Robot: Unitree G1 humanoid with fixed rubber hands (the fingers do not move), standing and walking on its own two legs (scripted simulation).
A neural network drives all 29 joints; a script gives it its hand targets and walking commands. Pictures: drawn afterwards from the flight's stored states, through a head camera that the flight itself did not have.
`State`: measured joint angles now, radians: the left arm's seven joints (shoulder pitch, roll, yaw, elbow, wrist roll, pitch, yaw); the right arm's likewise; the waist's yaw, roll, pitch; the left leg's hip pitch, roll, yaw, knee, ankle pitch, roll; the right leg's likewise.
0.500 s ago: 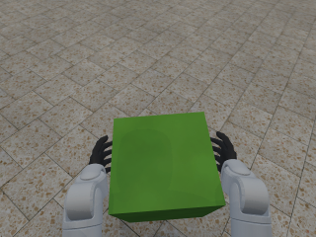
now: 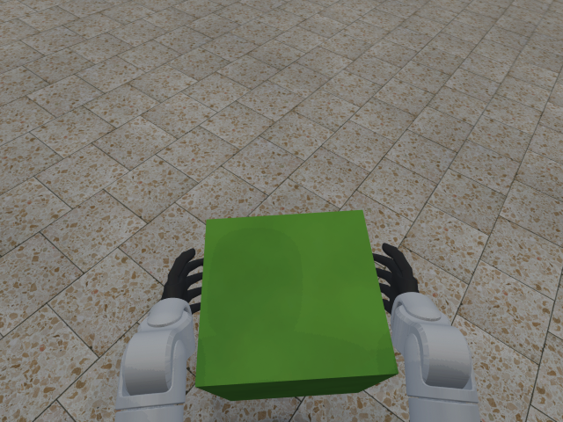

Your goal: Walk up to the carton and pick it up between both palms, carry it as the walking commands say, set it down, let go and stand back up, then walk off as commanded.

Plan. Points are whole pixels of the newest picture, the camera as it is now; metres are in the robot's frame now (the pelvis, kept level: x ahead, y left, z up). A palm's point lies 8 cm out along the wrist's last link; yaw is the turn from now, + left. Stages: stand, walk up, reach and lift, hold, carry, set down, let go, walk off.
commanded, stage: carry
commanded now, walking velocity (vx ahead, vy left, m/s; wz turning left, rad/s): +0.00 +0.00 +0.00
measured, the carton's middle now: (290, 315) +0.27 -0.01 -0.03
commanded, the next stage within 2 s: none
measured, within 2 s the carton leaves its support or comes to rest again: neither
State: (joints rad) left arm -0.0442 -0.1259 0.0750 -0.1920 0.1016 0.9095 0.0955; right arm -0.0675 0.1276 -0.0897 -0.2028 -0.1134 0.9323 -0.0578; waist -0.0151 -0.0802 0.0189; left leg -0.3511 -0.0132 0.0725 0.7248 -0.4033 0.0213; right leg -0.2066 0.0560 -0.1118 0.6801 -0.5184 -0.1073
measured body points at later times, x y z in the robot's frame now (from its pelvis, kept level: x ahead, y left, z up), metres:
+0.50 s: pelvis +0.19 -0.02 -0.02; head +0.23 -0.05 +0.43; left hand +0.47 +0.10 -0.01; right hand +0.43 -0.20 -0.02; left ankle +0.13 +0.06 -0.71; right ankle +0.10 -0.12 -0.66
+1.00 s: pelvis +0.42 -0.03 +0.01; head +0.44 -0.02 +0.46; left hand +0.70 +0.12 +0.07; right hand +0.69 -0.19 +0.08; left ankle +0.35 +0.05 -0.71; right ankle +0.36 -0.16 -0.64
